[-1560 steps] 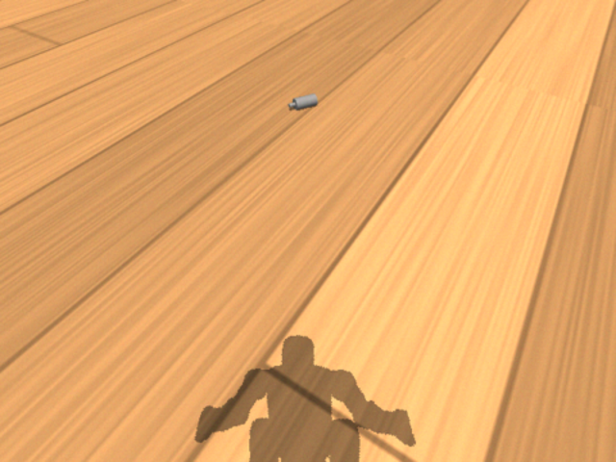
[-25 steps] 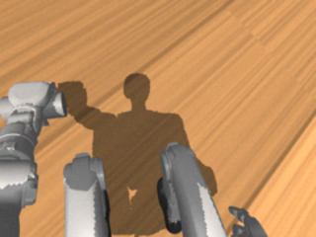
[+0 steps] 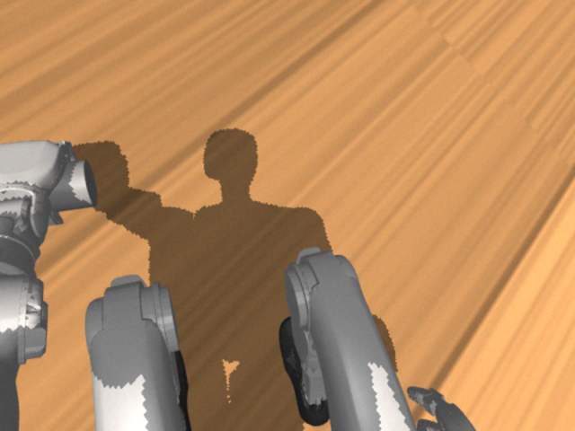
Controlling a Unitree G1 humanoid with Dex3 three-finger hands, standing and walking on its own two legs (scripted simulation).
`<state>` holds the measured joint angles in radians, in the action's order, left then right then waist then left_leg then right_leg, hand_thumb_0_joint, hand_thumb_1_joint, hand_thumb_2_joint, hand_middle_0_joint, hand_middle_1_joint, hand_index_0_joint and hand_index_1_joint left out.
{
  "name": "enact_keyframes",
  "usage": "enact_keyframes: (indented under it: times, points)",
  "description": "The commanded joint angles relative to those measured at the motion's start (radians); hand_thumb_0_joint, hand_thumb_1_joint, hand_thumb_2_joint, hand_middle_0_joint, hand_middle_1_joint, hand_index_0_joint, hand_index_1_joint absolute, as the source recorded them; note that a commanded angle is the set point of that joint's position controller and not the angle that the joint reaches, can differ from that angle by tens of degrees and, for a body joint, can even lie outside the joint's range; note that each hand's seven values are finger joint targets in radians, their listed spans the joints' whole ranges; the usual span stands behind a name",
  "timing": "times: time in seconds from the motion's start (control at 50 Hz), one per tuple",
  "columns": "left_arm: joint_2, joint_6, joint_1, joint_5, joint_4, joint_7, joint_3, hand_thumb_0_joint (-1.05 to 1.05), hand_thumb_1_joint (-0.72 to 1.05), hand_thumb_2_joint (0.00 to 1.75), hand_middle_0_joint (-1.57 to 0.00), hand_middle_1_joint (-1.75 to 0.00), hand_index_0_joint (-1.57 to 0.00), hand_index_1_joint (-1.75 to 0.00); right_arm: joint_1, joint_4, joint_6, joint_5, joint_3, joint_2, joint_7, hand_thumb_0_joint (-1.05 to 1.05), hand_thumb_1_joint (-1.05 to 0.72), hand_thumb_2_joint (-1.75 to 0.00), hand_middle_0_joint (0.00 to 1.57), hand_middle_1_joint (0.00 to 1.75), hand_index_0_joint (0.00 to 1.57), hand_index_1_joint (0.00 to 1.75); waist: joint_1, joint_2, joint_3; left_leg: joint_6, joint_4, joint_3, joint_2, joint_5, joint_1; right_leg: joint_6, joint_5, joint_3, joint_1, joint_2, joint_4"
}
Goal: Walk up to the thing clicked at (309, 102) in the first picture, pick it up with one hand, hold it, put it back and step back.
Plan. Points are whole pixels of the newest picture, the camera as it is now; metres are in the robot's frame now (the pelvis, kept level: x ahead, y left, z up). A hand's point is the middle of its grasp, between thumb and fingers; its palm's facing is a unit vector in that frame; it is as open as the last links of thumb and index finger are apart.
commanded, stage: lower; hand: left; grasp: from above
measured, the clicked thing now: (20, 191) +0.46 +0.31 -0.17
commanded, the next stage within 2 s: rest in 0.48 s
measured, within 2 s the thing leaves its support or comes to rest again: neither
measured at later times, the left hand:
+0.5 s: hand (59, 204) +0.46 +0.28 -0.22, palm faces -0.48 -0.06 -0.88, open 9.7 cm
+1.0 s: hand (71, 208) +0.46 +0.28 -0.26, palm faces -0.48 -0.08 -0.87, open 9.7 cm
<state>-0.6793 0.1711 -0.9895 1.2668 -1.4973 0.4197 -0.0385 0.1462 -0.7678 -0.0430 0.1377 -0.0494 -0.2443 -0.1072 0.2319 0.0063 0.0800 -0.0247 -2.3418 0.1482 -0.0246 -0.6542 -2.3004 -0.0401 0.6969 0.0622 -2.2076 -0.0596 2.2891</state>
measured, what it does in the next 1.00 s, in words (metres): stands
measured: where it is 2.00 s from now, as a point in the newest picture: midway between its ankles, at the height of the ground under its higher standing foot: (243, 403)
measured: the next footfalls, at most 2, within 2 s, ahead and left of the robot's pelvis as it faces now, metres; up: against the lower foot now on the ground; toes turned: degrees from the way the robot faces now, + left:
none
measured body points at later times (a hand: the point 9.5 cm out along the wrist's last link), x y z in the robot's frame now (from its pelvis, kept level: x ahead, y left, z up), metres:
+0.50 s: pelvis +0.00 +0.00 -0.02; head +0.25 +0.08 +0.34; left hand +0.48 +0.28 -0.17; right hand +0.05 -0.27 -0.12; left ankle +0.08 +0.13 -0.31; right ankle +0.10 -0.12 -0.31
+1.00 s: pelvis +0.01 +0.00 -0.04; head +0.27 +0.09 +0.32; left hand +0.48 +0.28 -0.21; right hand +0.05 -0.26 -0.13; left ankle +0.08 +0.13 -0.31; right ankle +0.10 -0.12 -0.31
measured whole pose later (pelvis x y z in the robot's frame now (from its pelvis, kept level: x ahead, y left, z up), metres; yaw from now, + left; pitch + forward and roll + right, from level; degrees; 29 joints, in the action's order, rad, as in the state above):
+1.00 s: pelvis +0.01 +0.00 -0.04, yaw -4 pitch +31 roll -11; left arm -0.83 0.21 -0.99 1.30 -1.62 0.54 -0.10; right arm 0.11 -0.74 -0.11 0.21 -0.18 -0.27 -0.17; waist 0.30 0.08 -0.05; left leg -0.03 -2.50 0.23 -0.02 -0.70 -2.37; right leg -0.05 0.71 0.12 -2.26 -0.09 2.40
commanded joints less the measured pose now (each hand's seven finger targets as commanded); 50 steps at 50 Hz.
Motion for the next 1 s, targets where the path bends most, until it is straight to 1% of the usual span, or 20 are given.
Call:
enact_keyframes:
  times: [0.0,0.08,0.12,0.2,0.22,0.38,0.48,0.56,0.58,0.62,0.68,0.74,0.76,0.82,0.86,0.88,0.9,0.92,0.94,0.98]
  points:
    - [-0.238,-0.003,-0.347,-0.019,0.128,0.034,-0.018,0.0,0.64,0.76,-0.99,-0.68,-1.01,-0.67,0.192,0.02,-0.004,0.0,0.063,-0.244,0.016,0.0,-0.9,-0.9,0.2,0.3,0.2,0.3,0.002,-0.256,0.651,0.053,0.218,-0.107,0.01,0.097,0.504,0.076,-0.18,0.087,0.295,-0.017,-0.255]
    - [-0.248,-0.002,-0.344,-0.022,0.143,0.028,-0.018,0.0,0.67,0.78,-1.01,-0.7,-1.03,-0.68,0.193,0.02,-0.004,0.0,0.059,-0.25,0.014,0.0,-0.9,-0.9,0.2,0.3,0.2,0.3,0.001,-0.281,0.669,0.049,0.209,-0.103,0.01,0.122,0.518,0.077,-0.206,0.094,0.3,-0.017,-0.233]
    - [-0.237,0.0,-0.342,-0.02,0.131,0.025,-0.009,0.0,0.65,0.79,-1.02,-0.69,-1.03,-0.68,0.193,0.021,-0.002,0.0,0.058,-0.253,0.014,0.0,-0.9,-0.9,0.2,0.3,0.2,0.3,0.014,-0.275,0.66,0.048,0.203,-0.097,0.008,0.12,0.522,0.076,-0.206,0.101,0.289,-0.02,-0.23]
    - [-0.234,0.012,-0.327,-0.025,0.071,0.027,-0.003,0.0,0.66,0.79,-1.02,-0.68,-1.03,-0.67,0.193,0.019,-0.007,0.008,0.041,-0.255,0.013,0.0,-0.9,-0.9,0.2,0.3,0.2,0.3,0.034,-0.227,0.59,0.055,0.179,-0.094,0.01,0.107,0.453,0.069,-0.2,0.102,0.285,-0.019,-0.228]
    - [-0.253,0.018,-0.327,-0.024,0.063,0.029,-0.004,0.0,0.64,0.77,-1.02,-0.67,-1.03,-0.66,0.178,0.021,-0.006,0.007,0.034,-0.252,0.012,0.0,-0.91,-0.9,0.2,0.3,0.2,0.3,0.022,-0.241,0.579,0.056,0.176,-0.097,0.009,0.104,0.435,0.069,-0.199,0.096,0.288,-0.022,-0.227]
    - [-0.307,0.048,-0.332,0.012,0.072,0.078,-0.048,0.0,0.69,0.77,-1.03,-0.71,-1.05,-0.69,0.185,0.029,-0.023,0.03,0.019,-0.278,0.001,0.0,-0.91,-0.9,0.2,0.3,0.2,0.3,0.042,-0.321,0.614,0.04,0.147,-0.078,0.007,0.147,0.516,0.072,-0.233,0.129,0.256,-0.021,-0.168]
    - [-0.339,0.044,-0.327,0.019,0.094,0.115,-0.08,0.0,0.69,0.82,-1.04,-0.73,-1.05,-0.72,0.183,0.029,-0.028,0.042,0.011,-0.276,-0.006,0.0,-0.91,-0.9,0.2,0.3,0.2,0.3,0.034,-0.352,0.647,0.042,0.121,-0.085,0.005,0.178,0.511,0.067,-0.27,0.124,0.282,-0.024,-0.157]
    - [-0.334,0.027,-0.321,0.016,0.054,0.128,-0.077,0.0,0.69,0.82,-1.03,-0.75,-1.04,-0.73,0.189,0.025,-0.034,0.051,0.0,-0.281,-0.015,0.0,-0.91,-0.9,0.2,0.3,0.2,0.3,0.056,-0.313,0.595,0.05,0.1,-0.084,0.001,0.164,0.456,0.061,-0.272,0.125,0.286,-0.028,-0.158]
    - [-0.351,0.026,-0.316,0.012,0.059,0.131,-0.079,0.0,0.69,0.84,-1.03,-0.71,-1.04,-0.7,0.175,0.027,-0.035,0.05,0.001,-0.282,-0.017,0.0,-0.89,-0.89,0.2,0.3,0.2,0.3,0.043,-0.324,0.61,0.049,0.099,-0.082,-0.001,0.154,0.446,0.063,-0.26,0.122,0.287,-0.031,-0.158]
    - [-0.324,0.019,-0.303,0.005,0.024,0.131,-0.065,0.0,0.68,0.83,-1.02,-0.72,-1.03,-0.7,0.176,0.026,-0.039,0.053,-0.004,-0.278,-0.019,0.0,-0.9,-0.89,0.2,0.3,0.2,0.3,0.056,-0.316,0.59,0.048,0.095,-0.076,-0.002,0.143,0.442,0.063,-0.252,0.126,0.284,-0.034,-0.152]
    - [-0.329,0.018,-0.29,-0.005,-0.015,0.126,-0.06,0.0,0.67,0.82,-1.01,-0.71,-1.03,-0.7,0.177,0.027,-0.047,0.057,-0.014,-0.288,-0.027,0.0,-0.9,-0.89,0.2,0.3,0.2,0.3,0.069,-0.269,0.561,0.054,0.08,-0.068,-0.003,0.131,0.393,0.06,-0.242,0.133,0.292,-0.038,-0.152]
    - [-0.344,0.024,-0.297,-0.013,-0.001,0.12,-0.062,0.0,0.69,0.81,-1.03,-0.72,-1.04,-0.7,0.178,0.03,-0.056,0.06,-0.021,-0.292,-0.032,0.0,-0.9,-0.89,0.2,0.3,0.2,0.3,0.073,-0.284,0.565,0.052,0.081,-0.06,-0.005,0.138,0.409,0.06,-0.247,0.139,0.305,-0.041,-0.146]
    - [-0.361,0.028,-0.31,-0.011,0.021,0.124,-0.072,0.0,0.68,0.8,-1.02,-0.71,-1.04,-0.7,0.178,0.029,-0.057,0.061,-0.024,-0.298,-0.032,0.0,-0.9,-0.9,0.2,0.3,0.2,0.3,0.064,-0.304,0.573,0.048,0.082,-0.062,-0.004,0.146,0.43,0.062,-0.25,0.143,0.302,-0.04,-0.145]
    - [-0.364,0.038,-0.305,-0.002,0.007,0.133,-0.07,0.0,0.69,0.81,-1.02,-0.71,-1.04,-0.7,0.169,0.036,-0.063,0.062,-0.028,-0.313,-0.034,0.0,-0.9,-0.9,0.2,0.3,0.2,0.3,0.079,-0.323,0.563,0.043,0.074,-0.051,-0.006,0.149,0.443,0.069,-0.25,0.157,0.282,-0.044,-0.131]
    - [-0.377,0.046,-0.3,0.003,0.013,0.145,-0.084,0.0,0.7,0.79,-1.03,-0.71,-1.05,-0.69,0.167,0.036,-0.063,0.065,-0.037,-0.312,-0.037,0.0,-0.9,-0.9,0.2,0.3,0.2,0.3,0.072,-0.331,0.564,0.041,0.078,-0.052,-0.004,0.152,0.444,0.068,-0.253,0.161,0.288,-0.043,-0.127]
    - [-0.37,0.043,-0.273,0.012,-0.018,0.148,-0.081,0.0,0.71,0.81,-1.05,-0.71,-1.06,-0.69,0.167,0.037,-0.067,0.067,-0.038,-0.306,-0.04,0.0,-0.9,-0.9,0.2,0.3,0.2,0.3,0.074,-0.34,0.554,0.04,0.078,-0.052,-0.004,0.157,0.455,0.068,-0.261,0.161,0.29,-0.045,-0.12]
    - [-0.358,0.046,-0.288,0.011,-0.032,0.151,-0.065,0.0,0.71,0.81,-1.04,-0.71,-1.06,-0.69,0.158,0.036,-0.071,0.071,-0.04,-0.31,-0.043,0.0,-0.9,-0.9,0.2,0.3,0.2,0.3,0.091,-0.325,0.53,0.041,0.067,-0.047,-0.009,0.141,0.432,0.068,-0.248,0.165,0.266,-0.05,-0.122]
    - [-0.388,0.053,-0.31,0.014,0.029,0.162,-0.086,0.0,0.69,0.81,-1.03,-0.7,-1.04,-0.69,0.162,0.035,-0.071,0.073,-0.044,-0.313,-0.043,0.0,-0.9,-0.9,0.2,0.3,0.2,0.3,0.078,-0.349,0.564,0.041,0.069,-0.05,-0.008,0.164,0.456,0.064,-0.272,0.163,0.294,-0.049,-0.129]
    - [-0.382,0.048,-0.291,0.025,-0.019,0.167,-0.08,0.0,0.71,0.81,-1.03,-0.72,-1.05,-0.7,0.163,0.037,-0.074,0.073,-0.045,-0.32,-0.044,0.0,-0.9,-0.9,0.2,0.3,0.2,0.3,0.089,-0.333,0.542,0.041,0.057,-0.048,-0.009,0.171,0.453,0.067,-0.278,0.169,0.281,-0.047,-0.12]
    - [-0.401,0.051,-0.294,0.025,0.014,0.184,-0.101,0.0,0.71,0.82,-1.04,-0.71,-1.05,-0.69,0.157,0.039,-0.074,0.074,-0.048,-0.325,-0.046,0.0,-0.9,-0.9,0.2,0.3,0.2,0.3,0.075,-0.38,0.567,0.033,0.072,-0.047,-0.006,0.192,0.478,0.069,-0.29,0.173,0.285,-0.044,-0.109]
